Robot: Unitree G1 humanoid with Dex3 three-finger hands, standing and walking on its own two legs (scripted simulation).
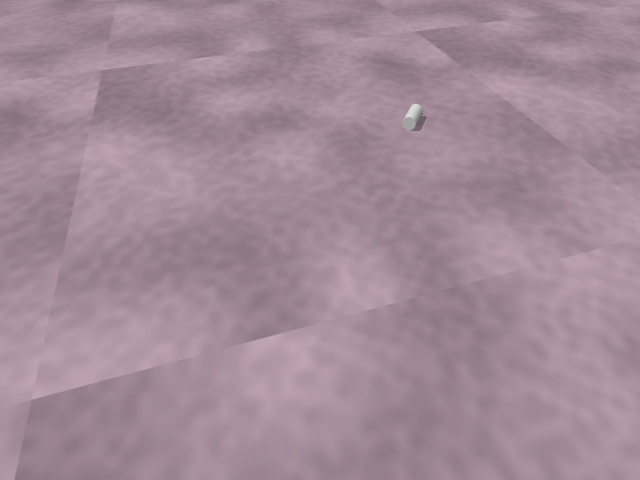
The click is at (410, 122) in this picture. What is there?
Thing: lying bottle
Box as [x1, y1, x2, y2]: [402, 104, 422, 129]
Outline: 418,104 411,105 402,120 402,125 406,129 411,129 414,127 422,111 421,107
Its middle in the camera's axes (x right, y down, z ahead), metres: +0.55 -0.77 +2.40
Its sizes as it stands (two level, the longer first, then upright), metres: 0.212 0.084 0.084
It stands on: the floor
